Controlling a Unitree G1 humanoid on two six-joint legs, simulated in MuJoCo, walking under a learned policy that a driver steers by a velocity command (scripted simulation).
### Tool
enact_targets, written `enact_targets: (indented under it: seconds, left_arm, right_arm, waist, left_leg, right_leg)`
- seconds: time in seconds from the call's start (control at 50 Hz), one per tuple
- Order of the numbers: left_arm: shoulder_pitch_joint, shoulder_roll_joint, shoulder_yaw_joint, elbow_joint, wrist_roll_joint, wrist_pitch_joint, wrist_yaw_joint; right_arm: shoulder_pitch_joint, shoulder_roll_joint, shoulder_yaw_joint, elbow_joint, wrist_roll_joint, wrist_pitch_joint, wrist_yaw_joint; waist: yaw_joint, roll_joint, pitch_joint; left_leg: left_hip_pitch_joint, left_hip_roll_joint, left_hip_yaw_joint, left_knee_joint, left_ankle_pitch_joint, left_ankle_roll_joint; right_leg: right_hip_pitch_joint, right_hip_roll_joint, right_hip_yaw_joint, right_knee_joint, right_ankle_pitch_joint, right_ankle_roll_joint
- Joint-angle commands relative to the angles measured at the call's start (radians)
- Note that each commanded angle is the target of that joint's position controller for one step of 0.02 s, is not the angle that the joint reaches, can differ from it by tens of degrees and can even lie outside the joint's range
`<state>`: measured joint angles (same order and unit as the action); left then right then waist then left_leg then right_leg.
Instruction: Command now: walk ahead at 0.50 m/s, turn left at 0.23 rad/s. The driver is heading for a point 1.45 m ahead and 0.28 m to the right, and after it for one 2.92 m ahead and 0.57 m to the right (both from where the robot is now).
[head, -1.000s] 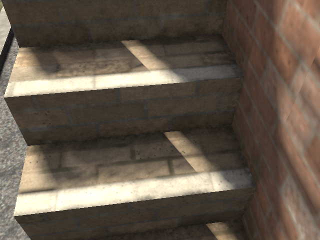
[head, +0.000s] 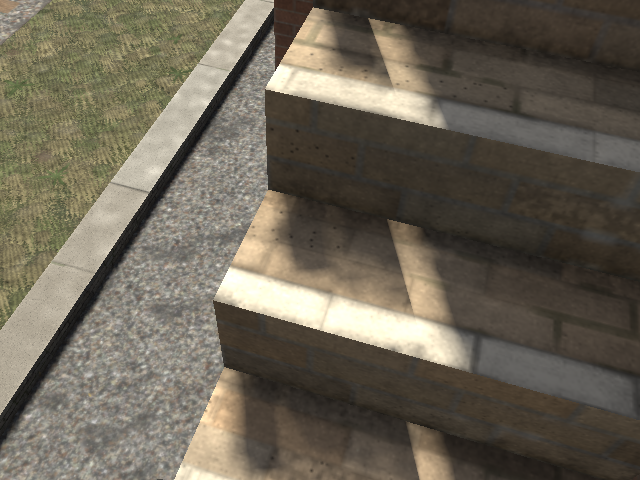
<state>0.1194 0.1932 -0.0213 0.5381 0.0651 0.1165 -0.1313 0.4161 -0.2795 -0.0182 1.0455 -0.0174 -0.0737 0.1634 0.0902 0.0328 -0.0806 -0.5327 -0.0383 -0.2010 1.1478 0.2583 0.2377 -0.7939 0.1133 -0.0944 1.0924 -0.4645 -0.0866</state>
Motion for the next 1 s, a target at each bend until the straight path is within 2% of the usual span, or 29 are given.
enact_targets:
  seconds: [0.02, 0.04, 0.12, 0.18, 0.24, 0.3, 0.32, 0.34, 0.36, 0.38, 0.4, 0.42, 0.44, 0.46, 0.48, 0.5, 0.52, 0.54, 0.56, 0.58, 0.62, 0.66, 0.68, 0.76, 0.84, 0.9, 0.94, 0.96, 1.0]
  left_arm:
    - [0.251, 0.024, 0.038, 0.169, -0.04, -0.1, 0.019]
    - [0.236, -0.041, 0.019, 0.251, -0.028, -0.139, 0.018]
    - [0.128, -0.058, 0.013, 0.371, -0.014, -0.201, 0.024]
    - [0.239, 0.015, 0.026, 0.412, -0.007, -0.203, 0.029]
    - [0.426, -0.011, 0.004, 0.527, 0.031, -0.211, 0.031]
    - [0.455, 0.043, 0.01, 0.567, 0.059, -0.22, 0.012]
    - [0.474, 0.072, 0.018, 0.569, 0.052, -0.227, 0.005]
    - [0.414, 0.075, 0.026, 0.554, 0.013, -0.222, -0.034]
    - [0.443, 0.07, 0.022, 0.582, -0.008, -0.236, -0.052]
    - [0.357, 0.136, 0.083, 0.459, -0.13, -0.273, 0.148]
    - [0.368, 0.169, 0.073, 0.481, -0.128, -0.285, 0.18]
    - [0.377, 0.218, 0.051, 0.576, 0.036, -0.287, -0.054]
    - [0.431, 0.167, 0.06, 0.553, 0.031, -0.288, -0.124]
    - [0.498, 0.117, 0.064, 0.6, 0.041, -0.277, -0.164]
    - [0.511, 0.065, 0.077, 0.647, 0.006, -0.244, -0.17]
    - [0.448, 0.105, 0.107, 0.62, -0.045, -0.209, -0.148]
    - [0.134, 0.142, 0.144, 0.377, -0.116, -0.24, 0.059]
    - [0.055, 0.056, 0.116, 0.276, -0.092, -0.225, 0.132]
    - [0.327, 0.028, 0.099, 0.552, 0.004, -0.212, 0.011]
    - [0.289, 0.028, 0.101, 0.505, 0.004, -0.21, -0.017]
    - [0.336, -0.026, 0.076, 0.477, 0.014, -0.214, -0.05]
    - [0.358, 0.012, 0.086, 0.487, -0.012, -0.198, -0.062]
    - [0.331, 0.046, 0.087, 0.472, -0.03, -0.196, -0.075]
    - [0.134, 0.028, 0.038, 0.381, -0.067, -0.197, -0.05]
    - [-0.019, 0.109, 0.038, 0.309, -0.07, -0.153, -0.012]
    - [-0.069, 0.036, -0.002, 0.224, -0.075, -0.09, 0.033]
    - [-0.041, 0.05, -0.011, 0.225, -0.056, -0.087, 0.026]
    - [-0.101, 0.053, -0.013, 0.173, -0.052, -0.063, 0.019]
    - [-0.011, 0.03, -0.006, 0.143, -0.064, -0.053, 0.006]
  right_arm:
    - [-0.145, -0.006, -0.021, -0.099, 0.023, -0.018, -0.039]
    - [-0.181, 0.004, -0.015, -0.142, 0.015, -0.013, -0.07]
    - [-0.157, 0.034, 0.026, -0.251, 0.007, 0.013, -0.126]
    - [-0.301, 0.013, 0.031, -0.289, 0.011, -0.001, -0.114]
    - [-0.476, 0.023, 0.052, -0.359, -0.009, -0.002, -0.151]
    - [-0.672, 0.027, 0.073, -0.489, -0.026, 0.014, -0.156]
    - [-0.747, 0.047, 0.079, -0.516, -0.051, 0.035, -0.148]
    - [-0.915, 0.079, 0.093, -0.586, -0.06, 0.069, -0.131]
    - [-0.901, 0.151, 0.106, -0.598, -0.036, 0.104, -0.093]
    - [-0.518, 0.151, 0.064, -0.503, -0.025, 0.106, -0.11]
    - [-0.324, 0.129, 0.034, -0.428, 0.0, 0.093, -0.111]
    - [-0.446, 0.052, 0.052, -0.532, 0.049, 0.087, -0.108]
    - [-0.408, -0.059, 0.006, -0.499, 0.065, 0.084, -0.124]
    - [-0.285, -0.076, -0.017, -0.455, 0.048, 0.12, -0.132]
    - [-0.244, -0.114, -0.044, -0.462, 0.005, 0.156, -0.137]
    - [-0.164, -0.174, -0.068, -0.434, -0.022, 0.164, -0.147]
    - [-0.166, -0.005, -0.051, -0.355, -0.015, 0.099, -0.136]
    - [-0.177, 0.039, -0.038, -0.286, -0.005, 0.06, -0.15]
    - [-0.135, -0.002, -0.004, -0.273, 0.005, 0.074, -0.136]
    - [-0.123, 0.033, 0.007, -0.216, -0.008, 0.07, -0.116]
    - [-0.198, 0.056, 0.012, -0.137, -0.039, 0.031, -0.093]
    - [-0.18, 0.054, 0.005, -0.123, -0.024, -0.008, -0.114]
    - [-0.174, 0.024, 0.004, -0.118, -0.043, -0.007, -0.121]
    - [0.054, -0.02, 0.013, -0.03, -0.102, 0.0, -0.103]
    - [-0.011, -0.007, 0.056, -0.044, -0.141, -0.018, -0.102]
    - [0.076, 0.005, 0.085, -0.035, -0.159, -0.033, -0.103]
    - [-0.035, -0.065, 0.075, -0.083, -0.12, -0.042, -0.093]
    - [0.004, -0.102, 0.074, -0.018, -0.091, -0.032, -0.064]
    - [0.044, -0.177, 0.039, 0.041, -0.09, -0.043, -0.051]
  waist:
    - [0.014, -0.072, 0.011]
    - [-0.028, -0.03, 0.023]
    - [-0.153, -0.057, 0.058]
    - [-0.096, -0.168, 0.051]
    - [-0.037, -0.101, 0.122]
    - [-0.049, -0.05, 0.082]
    - [-0.029, -0.116, 0.073]
    - [-0.043, -0.113, 0.115]
    - [-0.079, -0.195, 0.077]
    - [-0.101, -0.025, 0.039]
    - [-0.192, 0.004, -0.065]
    - [-0.275, -0.5, -0.05]
    - [-0.215, -0.275, -0.097]
    - [-0.249, -0.094, -0.163]
    - [-0.278, 0.046, -0.17]
    - [-0.309, 0.167, -0.132]
    - [-0.237, 0.143, -0.264]
    - [-0.179, 0.104, -0.148]
    - [-0.247, -0.014, 0.098]
    - [-0.208, -0.119, 0.141]
    - [-0.084, -0.116, 0.065]
    - [-0.055, 0.003, 0.005]
    - [-0.056, 0.065, -0.002]
    - [-0.147, 0.052, 0.151]
    - [-0.119, 0.063, 0.11]
    - [-0.122, 0.081, 0.066]
    - [-0.076, 0.03, 0.048]
    - [-0.053, 0.104, 0.054]
    - [0.03, 0.282, -0.021]
  left_leg:
    - [-0.599, -0.068, -0.15, 0.891, -0.217, -0.024]
    - [-0.694, -0.092, -0.182, 0.957, -0.278, -0.013]
    - [-0.787, -0.031, 0.003, 0.853, -0.465, -0.056]
    - [-0.798, 0.001, 0.153, 1.169, -0.605, -0.077]
    - [-1.138, 0.029, 0.054, 1.194, -0.665, 0.001]
    - [-1.061, 0.132, 0.152, 0.71, -0.527, 0.002]
    - [-0.992, 0.158, 0.209, 0.619, -0.477, -0.006]
    - [-0.633, 0.138, 0.313, 0.366, -0.851, -0.044]
    - [-0.285, 0.08, 0.471, 0.383, -0.792, -0.092]
    - [-0.133, 0.014, 0.413, 0.221, -0.981, -0.09]
    - [0.048, -0.045, 0.393, 0.16, -0.882, -0.076]
    - [0.016, -0.041, 0.354, 0.056, -0.588, -0.076]
    - [0.166, -0.025, 0.305, 0.03, -0.381, -0.025]
    - [0.378, 0.07, 0.061, -0.144, -0.078, 0.025]
    - [0.336, 0.208, -0.242, -0.48, -0.211, 0.085]
    - [0.076, 0.371, -0.597, -0.744, -0.59, 0.171]
    - [0.275, 0.371, -0.491, -0.755, -0.839, 0.058]
    - [0.238, 0.339, -0.327, -0.715, -0.866, -0.029]
    - [0.091, 0.39, -0.496, -0.759, -0.769, -0.008]
    - [0.099, 0.388, -0.387, -0.749, -0.611, -0.02]
    - [0.129, 0.311, 0.011, -0.718, -0.482, -0.102]
    - [0.168, 0.293, 0.176, -0.775, -0.542, -0.121]
    - [0.107, 0.299, 0.193, -0.821, -0.551, -0.111]
    - [0.336, 0.44, 0.13, -0.873, -0.626, -0.074]
    - [0.239, 0.378, 0.325, -1.013, -0.684, -0.066]
    - [0.365, 0.408, 0.363, -1.088, -0.549, -0.071]
    - [0.251, 0.418, 0.409, -1.134, -0.478, -0.066]
    - [0.193, 0.419, 0.403, -1.12, -0.256, 0.013]
    - [0.414, 0.458, 0.438, -0.995, 0.421, 0.058]
  right_leg:
    - [0.391, -0.289, 0.801, -0.547, -0.321, -0.265]
    - [0.404, -0.258, 0.729, -0.56, -0.25, -0.236]
    - [0.317, -0.186, 0.4, -0.633, -0.122, -0.178]
    - [0.302, -0.216, 0.435, -0.704, -0.029, -0.201]
    - [0.558, -0.278, 0.527, -0.663, 0.002, -0.204]
    - [0.594, -0.278, 0.482, -0.731, 0.113, -0.174]
    - [0.538, -0.284, 0.474, -0.775, 0.176, -0.186]
    - [0.283, -0.35, 0.41, -1.037, 0.313, -0.214]
    - [0.109, -0.383, 0.371, -1.067, 0.838, -0.284]
    - [0.457, -0.396, 0.234, -0.986, 1.318, -0.139]
    - [0.531, -0.4, 0.216, -0.75, 1.749, -0.126]
    - [0.543, -0.394, 0.242, -0.715, 2.37, -0.149]
    - [0.45, -0.357, 0.232, -0.61, 2.397, -0.14]
    - [0.271, -0.317, 0.244, -0.439, 1.831, -0.107]
    - [0.267, -0.237, 0.28, -0.209, 1.078, -0.083]
    - [0.29, -0.135, 0.351, 0.452, 0.66, -0.005]
    - [0.193, -0.005, 0.204, 0.918, 0.443, 0.062]
    - [-0.01, -0.068, 0.239, 1.047, 0.441, 0.039]
    - [-0.191, -0.031, 0.555, 1.152, 0.546, -0.011]
    - [-0.254, -0.007, 0.556, 1.13, 0.535, -0.049]
    - [-0.322, -0.048, 0.452, 1.01, 0.508, -0.097]
    - [-0.374, -0.061, 0.315, 1.048, 0.395, -0.063]
    - [-0.335, -0.035, 0.25, 1.26, 0.367, -0.058]
    - [-0.829, -0.021, 0.297, 1.508, 0.337, -0.096]
    - [-0.781, -0.084, 0.14, 1.307, 0.471, -0.119]
    - [-0.786, -0.169, 0.097, 1.105, 0.478, -0.131]
    - [-0.49, -0.19, 0.017, 0.713, 0.251, -0.104]
    - [-0.417, -0.129, -0.053, 0.649, 0.086, -0.095]
    - [-0.341, -0.044, -0.067, 0.481, -0.059, -0.059]
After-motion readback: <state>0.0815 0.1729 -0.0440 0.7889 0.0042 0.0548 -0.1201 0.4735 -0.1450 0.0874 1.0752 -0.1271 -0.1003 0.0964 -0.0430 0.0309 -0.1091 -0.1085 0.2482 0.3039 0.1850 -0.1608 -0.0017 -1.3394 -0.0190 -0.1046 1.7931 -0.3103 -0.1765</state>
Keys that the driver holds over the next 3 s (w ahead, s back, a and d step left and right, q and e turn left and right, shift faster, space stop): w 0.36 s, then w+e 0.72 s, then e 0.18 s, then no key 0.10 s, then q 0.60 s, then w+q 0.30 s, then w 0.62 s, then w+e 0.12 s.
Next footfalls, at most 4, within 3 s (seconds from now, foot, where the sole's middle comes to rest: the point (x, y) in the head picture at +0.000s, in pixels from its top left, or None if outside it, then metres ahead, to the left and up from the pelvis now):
0.40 left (265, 442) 0.43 0.14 -0.48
1.04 right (508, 327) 0.56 -0.20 -0.27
1.96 left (394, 85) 0.82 0.00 -0.07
2.48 right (565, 101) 0.82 -0.25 -0.07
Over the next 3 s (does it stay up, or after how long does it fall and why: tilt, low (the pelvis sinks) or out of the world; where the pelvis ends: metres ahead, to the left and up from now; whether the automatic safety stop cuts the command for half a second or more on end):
stays up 0.94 -0.12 0.74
